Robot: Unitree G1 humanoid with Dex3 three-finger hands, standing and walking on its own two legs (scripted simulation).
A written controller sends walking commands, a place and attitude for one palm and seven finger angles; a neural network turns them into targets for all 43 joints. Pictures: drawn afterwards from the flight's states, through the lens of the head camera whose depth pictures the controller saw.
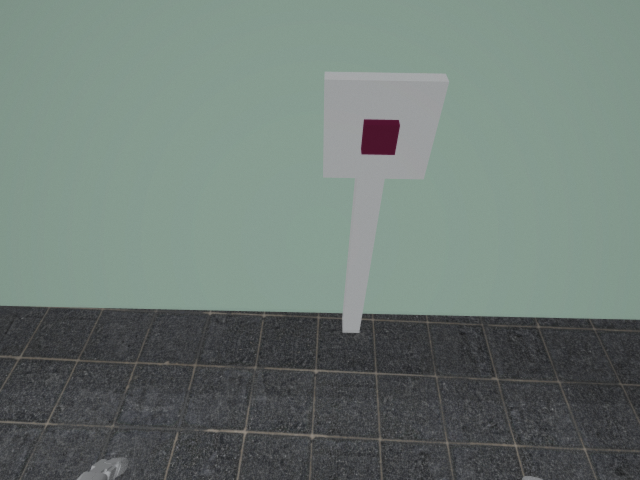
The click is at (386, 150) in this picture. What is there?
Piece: button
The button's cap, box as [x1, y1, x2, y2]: [361, 119, 399, 154]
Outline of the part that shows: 364,119 361,153 394,154 399,127 398,120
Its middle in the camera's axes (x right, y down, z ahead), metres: +0.11 -0.19 +0.73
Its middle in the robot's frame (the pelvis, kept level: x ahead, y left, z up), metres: +0.69 -0.07 +0.06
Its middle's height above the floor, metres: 0.83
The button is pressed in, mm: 0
